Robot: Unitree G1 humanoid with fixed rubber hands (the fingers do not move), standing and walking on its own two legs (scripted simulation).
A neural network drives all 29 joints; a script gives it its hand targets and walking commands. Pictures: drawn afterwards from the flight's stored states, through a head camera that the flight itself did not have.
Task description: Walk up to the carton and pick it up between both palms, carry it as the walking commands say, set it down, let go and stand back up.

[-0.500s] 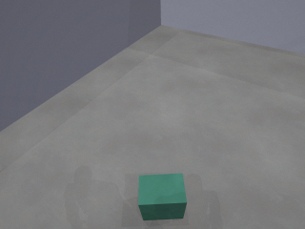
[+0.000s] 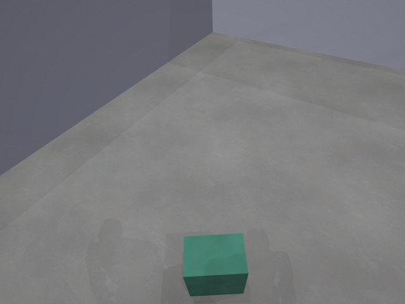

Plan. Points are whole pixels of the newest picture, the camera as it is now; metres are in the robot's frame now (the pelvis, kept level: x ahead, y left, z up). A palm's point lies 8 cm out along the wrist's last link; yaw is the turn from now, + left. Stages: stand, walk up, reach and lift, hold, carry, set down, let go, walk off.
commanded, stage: stand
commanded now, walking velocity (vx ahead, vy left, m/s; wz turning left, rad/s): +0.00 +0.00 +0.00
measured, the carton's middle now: (214, 266) +0.42 +0.01 -0.64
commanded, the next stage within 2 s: reach and lift in 0.28 s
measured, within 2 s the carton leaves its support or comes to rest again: neither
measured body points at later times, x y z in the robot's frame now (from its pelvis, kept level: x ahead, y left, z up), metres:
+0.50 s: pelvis -0.03 -0.01 -0.03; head +0.04 -0.03 +0.42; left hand +0.14 +0.22 -0.15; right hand +0.14 -0.24 -0.16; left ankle -0.03 +0.13 -0.74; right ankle +0.03 -0.12 -0.74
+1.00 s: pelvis -0.06 +0.01 -0.08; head +0.09 +0.00 +0.35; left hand +0.17 +0.22 -0.19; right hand +0.17 -0.22 -0.20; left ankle -0.03 +0.13 -0.74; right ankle +0.03 -0.12 -0.74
